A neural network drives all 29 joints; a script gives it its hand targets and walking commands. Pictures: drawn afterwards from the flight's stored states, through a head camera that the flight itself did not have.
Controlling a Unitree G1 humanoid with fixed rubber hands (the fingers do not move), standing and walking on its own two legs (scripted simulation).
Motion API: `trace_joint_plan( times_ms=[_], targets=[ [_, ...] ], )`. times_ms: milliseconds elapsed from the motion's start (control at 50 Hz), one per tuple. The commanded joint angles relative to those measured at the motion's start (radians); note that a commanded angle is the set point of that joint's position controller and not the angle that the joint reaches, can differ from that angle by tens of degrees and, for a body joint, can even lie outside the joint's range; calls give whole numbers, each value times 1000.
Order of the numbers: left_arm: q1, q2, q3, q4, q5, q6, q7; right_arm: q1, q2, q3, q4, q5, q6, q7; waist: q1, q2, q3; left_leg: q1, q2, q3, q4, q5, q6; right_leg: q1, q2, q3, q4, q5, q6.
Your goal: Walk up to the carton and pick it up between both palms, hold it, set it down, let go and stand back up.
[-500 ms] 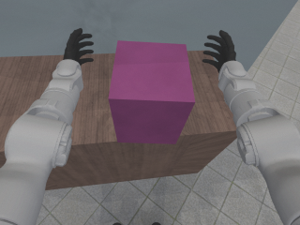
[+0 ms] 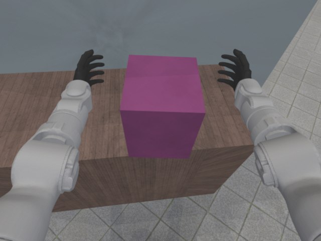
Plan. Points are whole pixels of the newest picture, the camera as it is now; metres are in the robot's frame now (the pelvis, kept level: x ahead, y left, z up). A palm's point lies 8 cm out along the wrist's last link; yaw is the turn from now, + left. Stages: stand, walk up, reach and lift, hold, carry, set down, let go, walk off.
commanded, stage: set down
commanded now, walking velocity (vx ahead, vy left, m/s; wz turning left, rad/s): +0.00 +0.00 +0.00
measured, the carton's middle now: (160, 110) +0.49 +0.00 -0.01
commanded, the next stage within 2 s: none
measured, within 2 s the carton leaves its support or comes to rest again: neither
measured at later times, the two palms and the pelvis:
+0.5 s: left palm (87, 115) +0.40 +0.19 +0.07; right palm (235, 116) +0.40 -0.19 +0.07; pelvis -0.01 +0.00 +0.00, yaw +1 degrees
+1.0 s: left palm (84, 156) +0.32 +0.20 -0.01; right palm (234, 158) +0.32 -0.20 -0.01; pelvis +0.01 +0.00 +0.00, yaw +1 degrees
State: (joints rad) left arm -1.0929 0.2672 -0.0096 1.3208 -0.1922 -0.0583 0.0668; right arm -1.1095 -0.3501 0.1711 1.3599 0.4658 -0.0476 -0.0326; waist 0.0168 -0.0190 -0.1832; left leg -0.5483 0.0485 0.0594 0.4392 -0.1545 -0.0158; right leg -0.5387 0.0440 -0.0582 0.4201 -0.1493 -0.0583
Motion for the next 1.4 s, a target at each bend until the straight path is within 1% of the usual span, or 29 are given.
trace_joint_plan(
  times_ms=[0, 60, 180, 200, 240, 300, 320, 380, 420, 440, 480, 500, 540, 620, 680, 700, 720, 740, 820, 860, 960, 980, 1060, 1120, 1200, 1260, 1300, 1360, 1380],
  targets=[
    [-345, 99, 10, -150, 12, -72, 0, -351, -124, -36, -135, -18, -69, -6, 5, 10, -541, 263, -35, -27, 23, 241, -16, 258, -18, 38, 2, 308, 90],
    [-294, 80, 17, -227, 25, -98, 0, -291, -136, -64, -178, -41, -107, -8, -15, 21, -576, 328, -33, -30, 50, 294, -35, 237, -6, 25, -3, 314, 84],
    [-257, 89, 30, -299, 6, -143, 7, -249, -97, -102, -301, -87, -135, -22, -18, 12, -580, 273, -46, -27, 38, 179, -23, 247, -17, 41, -6, 203, 84],
    [-246, 76, 30, -292, 4, -146, 10, -245, -83, -93, -303, -87, -133, -20, -5, 5, -561, 269, -42, -30, 34, 182, -21, 245, -16, 39, -3, 194, 81],
    [-222, 64, 20, -274, 2, -146, 8, -218, -75, -110, -283, -106, -131, -20, -22, 18, -535, 262, -45, -32, 34, 166, -24, 228, -17, 36, -1, 177, 73],
    [-186, 74, 48, -296, 15, -164, 10, -173, -65, -90, -284, -102, -146, -28, -6, -6, -542, 240, -47, -33, 47, 173, -12, 278, -24, 63, 2, 204, 80],
    [-156, 72, 55, -272, 24, -168, 7, -152, -59, -87, -269, -92, -150, -33, -13, 1, -526, 236, -52, -29, 40, 169, -12, 284, -27, 64, 3, 216, 84],
    [-82, 60, 65, -205, 43, -185, -2, -91, -29, -61, -221, -80, -160, -36, -1, -20, -435, 215, -52, -35, 21, 118, 0, 287, -32, 68, -8, 161, 82],
    [-67, 49, 60, -227, 40, -212, -1, -66, -21, -66, -232, -84, -184, -35, 0, -19, -425, 224, -48, -39, 26, 134, -1, 260, -30, 63, -9, 139, 77],
    [-47, 40, 55, -231, 43, -224, -1, -39, -19, -70, -232, -87, -197, -34, -2, 6, -432, 249, -49, -35, 32, 146, -9, 259, -29, 58, -9, 133, 76],
    [3, 16, 45, -230, 52, -239, -4, 1, -31, -99, -231, -105, -224, -31, -26, 23, -413, 296, -47, -40, 42, 176, -22, 223, -23, 48, -13, 131, 68],
    [29, 11, 49, -219, 53, -241, -6, 16, -30, -83, -229, -111, -231, -30, -20, 16, -400, 312, -45, -40, 43, 181, -26, 212, -18, 43, -18, 134, 66],
    [58, 5, 44, -251, 45, -261, -10, 53, -29, -95, -255, -112, -254, -27, -28, 13, -394, 324, -44, -46, 46, 187, -27, 216, -18, 41, -16, 134, 64],
    [138, 8, 58, -293, 66, -299, -6, 133, -3, -85, -252, -112, -292, -18, -14, 17, -353, 322, -50, -49, 54, 190, -25, 232, -18, 55, -8, 135, 62],
    [168, 18, 65, -373, 56, -337, -4, 168, 7, -105, -353, -130, -330, -19, -21, 14, -397, 304, -56, -47, 61, 202, -24, 270, -22, 60, 9, 162, 68],
    [204, -1, 56, -357, 51, -342, -7, 192, 12, -102, -332, -130, -338, -17, -32, 9, -364, 311, -56, -54, 57, 198, -24, 263, -23, 61, 9, 169, 63],
    [228, -5, 66, -365, 58, -345, -11, 208, 15, -94, -337, -131, -347, -15, -21, 24, -369, 319, -58, -48, 59, 200, -28, 263, -25, 61, 13, 169, 60],
    [247, 2, 66, -382, 69, -354, -13, 243, 19, -106, -336, -131, -358, -15, -28, 33, -363, 325, -56, -51, 70, 208, -29, 258, -22, 62, 18, 177, 64],
    [324, -21, 57, -402, 58, -382, -14, 311, 23, -121, -322, -143, -390, -7, -38, 33, -296, 338, -52, -62, 70, 152, -32, 213, -18, 60, 8, 80, 50],
    [379, -28, 49, -409, 62, -398, -14, 357, 39, -113, -334, -147, -409, -1, -33, 39, -280, 346, -57, -57, 83, 181, -38, 215, -18, 58, 12, 98, 54],
    [513, -14, 55, -427, 62, -428, -20, 454, 57, -106, -389, -170, -457, 8, -23, -13, -229, 313, -67, -65, 77, 150, -23, 264, -20, 69, 22, 107, 59],
    [532, -11, 52, -427, 67, -434, -24, 481, 58, -111, -379, -178, -465, 6, -31, -11, -220, 305, -62, -64, 77, 151, -20, 280, -25, 78, 27, 124, 59],
    [597, -6, 62, -464, 66, -467, -27, 563, 88, -114, -392, -187, -501, 8, -22, -10, -180, 268, -66, -64, 67, 94, -11, 310, -35, 85, 39, 100, 56],
    [682, -4, 43, -490, 63, -484, -30, 631, 96, -125, -430, -207, -532, 6, -36, 0, -179, 280, -71, -66, 78, 117, -11, 334, -37, 92, 47, 157, 59],
    [746, 2, 33, -565, 69, -486, -26, 708, 98, -131, -424, -208, -556, 14, -34, 42, -163, 311, -69, -69, 83, 157, -30, 342, -35, 87, 53, 185, 49],
    [808, -1, 36, -563, 67, -460, -28, 756, 111, -120, -439, -216, -543, 21, -25, 6, -86, 307, -66, -68, 55, 71, -12, 339, -43, 89, 29, 97, 47],
    [835, -3, 14, -586, 58, -443, -27, 782, 107, -128, -462, -236, -531, 23, -27, 10, -60, 313, -66, -67, 32, 41, -6, 329, -45, 90, 12, 57, 39],
    [869, 2, 2, -622, 59, -419, -29, 832, 116, -138, -496, -248, -522, 22, -38, 9, -52, 347, -60, -67, 29, 82, -11, 357, -46, 87, 4, 105, 40],
    [906, -2, 3, -627, 73, -409, -28, 867, 110, -142, -465, -254, -520, 22, -40, 23, -32, 368, -62, -62, 23, 114, -13, 369, -43, 80, 9, 142, 41]
  ],
)
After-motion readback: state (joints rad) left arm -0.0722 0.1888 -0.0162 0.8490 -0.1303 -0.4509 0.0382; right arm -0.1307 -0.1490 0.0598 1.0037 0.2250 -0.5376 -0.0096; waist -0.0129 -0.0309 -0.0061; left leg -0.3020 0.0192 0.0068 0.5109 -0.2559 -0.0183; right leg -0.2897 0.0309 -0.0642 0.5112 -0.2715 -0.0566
